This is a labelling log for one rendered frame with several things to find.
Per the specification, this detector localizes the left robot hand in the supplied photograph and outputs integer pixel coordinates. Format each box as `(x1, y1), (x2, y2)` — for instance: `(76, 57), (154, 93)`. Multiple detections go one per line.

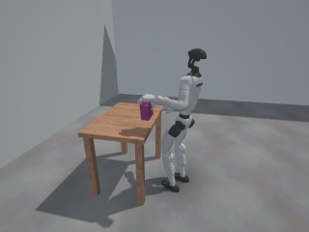
(138, 94), (156, 110)

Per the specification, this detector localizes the robot left forearm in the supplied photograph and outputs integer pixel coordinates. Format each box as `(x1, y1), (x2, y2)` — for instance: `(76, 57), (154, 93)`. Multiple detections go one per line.
(154, 96), (184, 109)

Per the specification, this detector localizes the sponge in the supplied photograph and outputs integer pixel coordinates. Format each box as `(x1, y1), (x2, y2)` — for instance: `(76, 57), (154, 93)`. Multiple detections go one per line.
(139, 101), (154, 121)

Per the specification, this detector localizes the right robot hand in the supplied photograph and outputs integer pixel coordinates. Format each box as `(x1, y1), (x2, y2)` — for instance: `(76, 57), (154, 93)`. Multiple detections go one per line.
(161, 105), (175, 115)

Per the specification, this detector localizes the table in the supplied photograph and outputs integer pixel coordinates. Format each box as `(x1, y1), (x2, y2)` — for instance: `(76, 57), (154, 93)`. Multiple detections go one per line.
(78, 102), (164, 205)

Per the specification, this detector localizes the robot left upper arm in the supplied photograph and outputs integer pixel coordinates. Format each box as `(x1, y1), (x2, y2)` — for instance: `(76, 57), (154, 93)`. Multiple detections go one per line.
(178, 75), (192, 111)

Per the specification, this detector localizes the robot right foot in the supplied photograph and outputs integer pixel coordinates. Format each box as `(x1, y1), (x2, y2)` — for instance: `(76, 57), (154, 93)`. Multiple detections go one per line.
(174, 172), (189, 183)

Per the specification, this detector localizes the humanoid robot head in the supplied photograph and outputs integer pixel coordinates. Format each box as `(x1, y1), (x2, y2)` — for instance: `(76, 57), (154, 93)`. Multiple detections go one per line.
(187, 48), (207, 77)

